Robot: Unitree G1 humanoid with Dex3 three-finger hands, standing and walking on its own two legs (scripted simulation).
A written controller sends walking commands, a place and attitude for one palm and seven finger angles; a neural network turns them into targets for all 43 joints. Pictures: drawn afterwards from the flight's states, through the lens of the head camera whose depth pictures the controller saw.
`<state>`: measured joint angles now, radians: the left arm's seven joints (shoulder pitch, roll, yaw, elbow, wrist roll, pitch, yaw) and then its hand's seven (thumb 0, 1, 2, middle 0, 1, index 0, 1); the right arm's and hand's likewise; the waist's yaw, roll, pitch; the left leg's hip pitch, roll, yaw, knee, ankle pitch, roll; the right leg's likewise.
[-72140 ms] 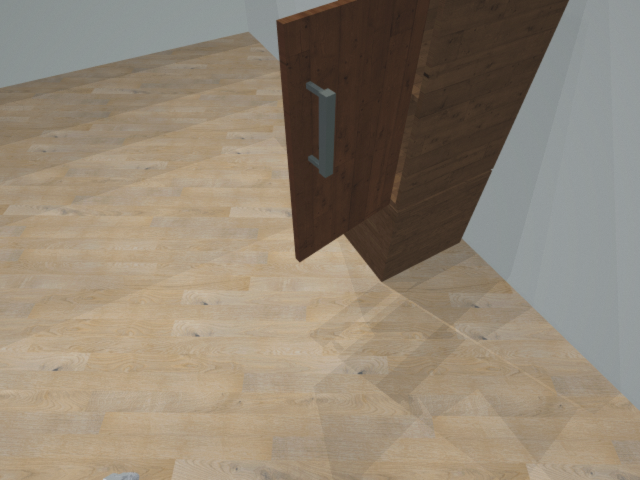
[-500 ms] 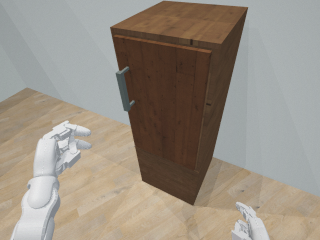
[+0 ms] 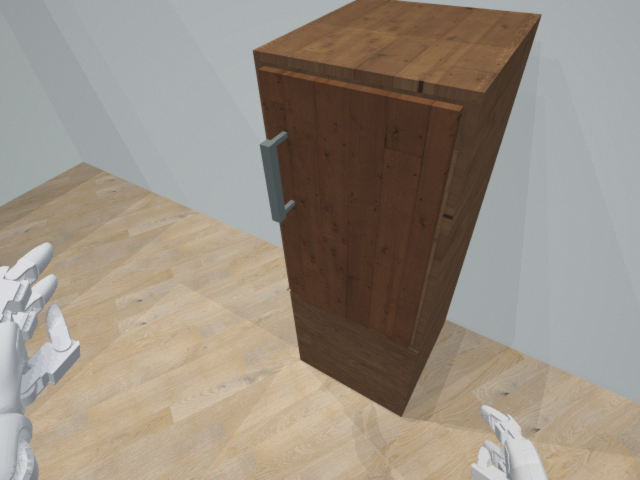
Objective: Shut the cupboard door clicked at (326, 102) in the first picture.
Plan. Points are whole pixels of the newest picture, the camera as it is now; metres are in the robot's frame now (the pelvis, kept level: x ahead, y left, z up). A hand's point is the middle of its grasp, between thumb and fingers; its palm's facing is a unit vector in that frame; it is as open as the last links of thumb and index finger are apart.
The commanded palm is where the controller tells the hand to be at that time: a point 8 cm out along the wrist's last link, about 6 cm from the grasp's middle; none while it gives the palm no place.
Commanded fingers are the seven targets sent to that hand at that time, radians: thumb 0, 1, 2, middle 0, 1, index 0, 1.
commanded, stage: draw the hand back to the body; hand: left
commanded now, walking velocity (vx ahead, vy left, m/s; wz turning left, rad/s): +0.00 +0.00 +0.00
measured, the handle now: (280, 178) +0.62 +0.17 +0.05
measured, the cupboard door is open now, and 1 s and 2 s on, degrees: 0 0 0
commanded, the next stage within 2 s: step back with the hand held close in 0.18 s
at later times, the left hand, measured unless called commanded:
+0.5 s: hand (98, 333) +0.20 +0.26 +0.15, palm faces +0.40 -0.79 -0.46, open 7.4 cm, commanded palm +0.14 +0.30 +0.17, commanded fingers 0.00 0.90 0.90 -0.20 -0.30 -0.20 -0.30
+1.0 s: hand (24, 406) +0.13 +0.28 +0.15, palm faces +0.43 -0.78 -0.45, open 7.4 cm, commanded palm +0.06 +0.32 +0.17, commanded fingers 0.00 0.90 0.90 -0.20 -0.30 -0.20 -0.30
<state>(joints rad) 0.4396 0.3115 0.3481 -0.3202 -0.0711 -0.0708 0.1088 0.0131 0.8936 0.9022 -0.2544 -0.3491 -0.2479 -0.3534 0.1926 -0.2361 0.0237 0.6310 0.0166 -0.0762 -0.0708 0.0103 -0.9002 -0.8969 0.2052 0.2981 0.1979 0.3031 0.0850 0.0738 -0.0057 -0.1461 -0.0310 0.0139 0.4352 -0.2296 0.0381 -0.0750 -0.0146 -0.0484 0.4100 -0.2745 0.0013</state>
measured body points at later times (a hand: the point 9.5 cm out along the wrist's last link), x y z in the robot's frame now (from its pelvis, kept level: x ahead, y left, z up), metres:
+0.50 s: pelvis +0.00 +0.00 +0.00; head +0.00 -0.03 +0.45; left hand +0.17 +0.30 +0.18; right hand +0.18 -0.24 -0.10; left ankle +0.01 +0.09 -0.74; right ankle -0.03 -0.12 -0.74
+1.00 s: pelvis -0.07 +0.01 -0.01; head -0.08 +0.02 +0.44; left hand +0.10 +0.32 +0.17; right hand +0.09 -0.23 -0.09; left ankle +0.01 +0.09 -0.74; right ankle -0.03 -0.12 -0.74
